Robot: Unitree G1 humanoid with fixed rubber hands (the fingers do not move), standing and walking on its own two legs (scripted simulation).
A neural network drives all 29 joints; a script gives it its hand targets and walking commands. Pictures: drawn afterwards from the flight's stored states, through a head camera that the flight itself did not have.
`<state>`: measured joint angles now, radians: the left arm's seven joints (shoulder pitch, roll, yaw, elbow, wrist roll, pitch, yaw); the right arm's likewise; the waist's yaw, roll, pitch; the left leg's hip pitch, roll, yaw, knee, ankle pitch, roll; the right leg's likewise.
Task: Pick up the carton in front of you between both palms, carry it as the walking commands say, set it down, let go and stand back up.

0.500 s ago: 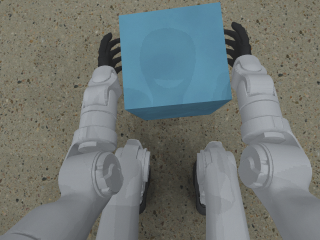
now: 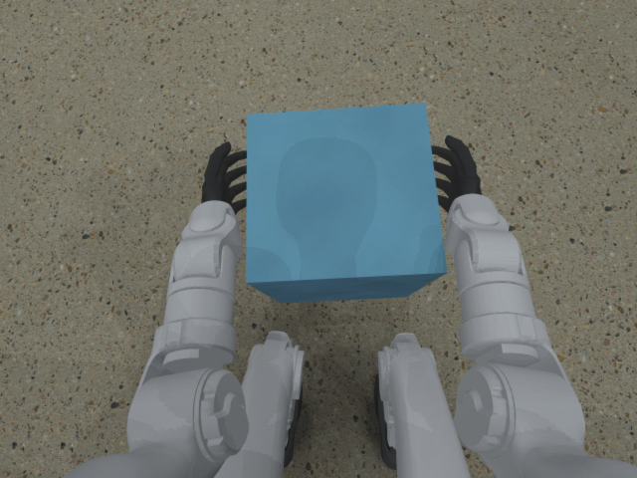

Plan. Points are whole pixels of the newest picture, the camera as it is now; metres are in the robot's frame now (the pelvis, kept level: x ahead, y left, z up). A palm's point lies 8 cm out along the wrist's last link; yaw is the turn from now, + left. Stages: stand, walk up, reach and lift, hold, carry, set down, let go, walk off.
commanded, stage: reach and lift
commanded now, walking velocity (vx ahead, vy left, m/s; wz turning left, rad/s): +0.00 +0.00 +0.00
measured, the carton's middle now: (340, 221) +0.44 +0.00 -0.11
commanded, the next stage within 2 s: hold in 1.90 s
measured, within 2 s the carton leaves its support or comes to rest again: neither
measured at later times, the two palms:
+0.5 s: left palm (162, 176) +0.40 +0.15 +0.12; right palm (531, 178) +0.40 -0.15 +0.12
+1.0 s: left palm (48, 120) +0.37 +0.15 +0.24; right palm out of the picture +0.36 -0.15 +0.24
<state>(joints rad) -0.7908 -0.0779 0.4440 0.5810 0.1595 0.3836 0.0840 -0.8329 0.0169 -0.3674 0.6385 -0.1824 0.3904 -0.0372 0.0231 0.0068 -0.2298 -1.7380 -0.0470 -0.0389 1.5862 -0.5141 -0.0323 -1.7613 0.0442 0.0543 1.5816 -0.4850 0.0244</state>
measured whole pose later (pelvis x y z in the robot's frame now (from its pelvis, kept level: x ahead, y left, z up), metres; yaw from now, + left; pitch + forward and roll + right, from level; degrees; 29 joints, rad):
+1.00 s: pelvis +0.07 +0.00 +0.22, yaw -1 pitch -2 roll +0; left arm -0.31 -0.16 0.31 0.41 0.28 0.59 0.00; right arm -0.30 0.16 -0.29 0.40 -0.28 0.60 0.00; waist -0.01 0.00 -0.04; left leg -0.22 -0.02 -0.06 0.51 -0.25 0.00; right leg -0.23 0.02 0.06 0.50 -0.23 0.01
